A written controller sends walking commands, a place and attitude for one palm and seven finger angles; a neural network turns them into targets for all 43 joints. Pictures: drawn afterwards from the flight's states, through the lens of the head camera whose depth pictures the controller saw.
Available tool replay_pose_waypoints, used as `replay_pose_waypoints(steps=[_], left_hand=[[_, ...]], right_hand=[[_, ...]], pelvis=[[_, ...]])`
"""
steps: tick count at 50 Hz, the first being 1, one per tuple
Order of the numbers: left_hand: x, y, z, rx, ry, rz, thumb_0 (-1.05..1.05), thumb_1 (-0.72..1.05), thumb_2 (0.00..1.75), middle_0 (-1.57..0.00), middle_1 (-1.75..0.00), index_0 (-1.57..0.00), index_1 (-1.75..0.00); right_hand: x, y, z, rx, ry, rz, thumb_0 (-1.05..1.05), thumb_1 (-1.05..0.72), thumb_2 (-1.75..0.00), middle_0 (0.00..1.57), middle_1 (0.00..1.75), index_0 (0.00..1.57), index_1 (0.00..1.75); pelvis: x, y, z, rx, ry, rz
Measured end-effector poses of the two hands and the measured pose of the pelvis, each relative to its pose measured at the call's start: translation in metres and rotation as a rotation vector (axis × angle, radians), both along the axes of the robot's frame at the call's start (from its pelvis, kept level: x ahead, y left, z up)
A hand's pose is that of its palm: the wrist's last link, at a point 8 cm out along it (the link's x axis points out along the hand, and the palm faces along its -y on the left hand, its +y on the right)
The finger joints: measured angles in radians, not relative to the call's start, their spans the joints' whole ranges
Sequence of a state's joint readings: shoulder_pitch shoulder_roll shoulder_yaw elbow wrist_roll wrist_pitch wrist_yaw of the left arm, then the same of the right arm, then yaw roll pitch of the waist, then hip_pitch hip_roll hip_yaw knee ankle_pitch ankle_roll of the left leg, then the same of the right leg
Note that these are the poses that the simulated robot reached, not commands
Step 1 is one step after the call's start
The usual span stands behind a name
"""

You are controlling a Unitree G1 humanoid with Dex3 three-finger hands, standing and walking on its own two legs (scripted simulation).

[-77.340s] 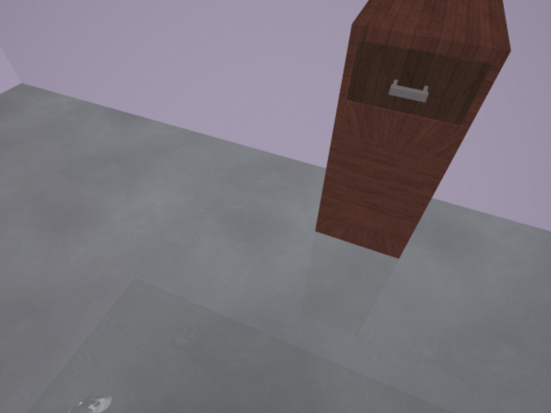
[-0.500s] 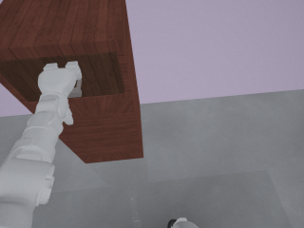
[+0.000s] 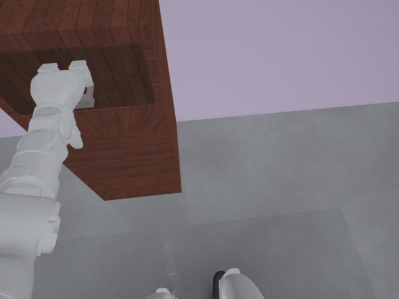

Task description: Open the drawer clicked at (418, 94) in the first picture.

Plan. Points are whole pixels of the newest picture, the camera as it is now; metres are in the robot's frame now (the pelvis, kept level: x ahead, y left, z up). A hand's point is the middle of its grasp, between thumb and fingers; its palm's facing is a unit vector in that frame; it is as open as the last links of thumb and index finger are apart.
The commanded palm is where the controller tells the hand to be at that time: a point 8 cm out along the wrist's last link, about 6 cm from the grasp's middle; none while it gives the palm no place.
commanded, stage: lower the fingers behind the handle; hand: left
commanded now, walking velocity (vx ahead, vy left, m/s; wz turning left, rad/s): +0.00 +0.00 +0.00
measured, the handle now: (70, 94) +0.54 +0.26 +0.05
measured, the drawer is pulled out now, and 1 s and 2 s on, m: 0.00 0.00 0.00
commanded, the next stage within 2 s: lift the hand off the handle in 0.26 s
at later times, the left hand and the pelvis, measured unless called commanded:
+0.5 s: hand (71, 106) +0.50 +0.25 +0.06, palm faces +0.00 +0.01 -1.00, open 13.6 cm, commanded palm +0.49 +0.26 +0.08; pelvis +0.00 +0.02 +0.00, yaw +0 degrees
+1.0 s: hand (69, 104) +0.50 +0.25 +0.07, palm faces -0.07 +0.02 -1.00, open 13.6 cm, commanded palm +0.50 +0.26 +0.13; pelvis -0.02 +0.01 +0.00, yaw +0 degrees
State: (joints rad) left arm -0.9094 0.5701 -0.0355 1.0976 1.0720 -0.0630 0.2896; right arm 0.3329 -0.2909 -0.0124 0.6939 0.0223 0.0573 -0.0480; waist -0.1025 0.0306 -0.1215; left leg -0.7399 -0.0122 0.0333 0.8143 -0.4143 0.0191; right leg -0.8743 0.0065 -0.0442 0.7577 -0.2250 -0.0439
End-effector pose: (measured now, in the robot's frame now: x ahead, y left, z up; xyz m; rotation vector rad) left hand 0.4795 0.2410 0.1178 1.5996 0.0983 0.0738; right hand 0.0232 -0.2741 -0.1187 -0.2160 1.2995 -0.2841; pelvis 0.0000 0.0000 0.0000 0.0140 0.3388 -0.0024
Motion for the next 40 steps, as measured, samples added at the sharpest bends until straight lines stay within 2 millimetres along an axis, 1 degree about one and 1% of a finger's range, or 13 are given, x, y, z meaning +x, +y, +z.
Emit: replay_pose_waypoints(steps=[8,16,21,29,35,40], left_hand=[[0.000,0.001,0.001,-0.020,0.028,-0.003,0.00,-0.49,0.30,-0.32,-1.20,-0.29,-1.32],[0.000,0.005,0.000,-0.023,0.008,-0.036,0.00,-0.49,0.30,-0.32,-1.21,-0.30,-1.32],[0.000,0.005,-0.001,-0.018,-0.009,-0.039,0.00,-0.49,0.30,-0.33,-1.23,-0.30,-1.33],[0.001,0.004,-0.002,-0.013,-0.021,-0.030,0.00,-0.49,0.30,-0.34,-1.24,-0.31,-1.34],[0.001,0.003,-0.001,-0.011,-0.017,-0.024,0.00,-0.49,0.30,-0.35,-1.23,-0.32,-1.34],[0.001,0.002,0.000,-0.009,-0.002,-0.017,0.00,-0.49,0.30,-0.34,-1.21,-0.32,-1.31]], right_hand=[[-0.010,0.009,-0.001,0.007,-0.012,-0.021,0.00,-0.91,-0.90,0.20,0.30,0.21,0.30],[-0.017,0.014,-0.003,0.001,0.004,-0.017,0.00,-0.91,-0.90,0.20,0.30,0.21,0.30],[-0.016,0.017,-0.003,0.002,0.011,-0.014,0.00,-0.91,-0.90,0.20,0.30,0.21,0.30],[-0.009,0.021,-0.002,0.004,0.006,0.006,0.00,-0.91,-0.90,0.20,0.30,0.21,0.30],[-0.007,0.022,-0.002,-0.004,-0.010,0.022,0.00,-0.91,-0.90,0.20,0.30,0.21,0.30],[-0.012,0.020,-0.001,-0.013,-0.023,0.017,0.00,-0.91,-0.90,0.20,0.30,0.21,0.30]], pelvis=[[-0.006,0.004,-0.001,0.001,-0.007,-0.009],[-0.008,0.011,-0.004,-0.002,0.004,-0.011],[-0.006,0.014,-0.005,-0.005,0.010,-0.007],[-0.005,0.018,-0.005,-0.011,0.009,0.007],[-0.010,0.017,-0.006,-0.012,0.007,0.018],[-0.016,0.017,-0.007,-0.011,0.003,0.021]])
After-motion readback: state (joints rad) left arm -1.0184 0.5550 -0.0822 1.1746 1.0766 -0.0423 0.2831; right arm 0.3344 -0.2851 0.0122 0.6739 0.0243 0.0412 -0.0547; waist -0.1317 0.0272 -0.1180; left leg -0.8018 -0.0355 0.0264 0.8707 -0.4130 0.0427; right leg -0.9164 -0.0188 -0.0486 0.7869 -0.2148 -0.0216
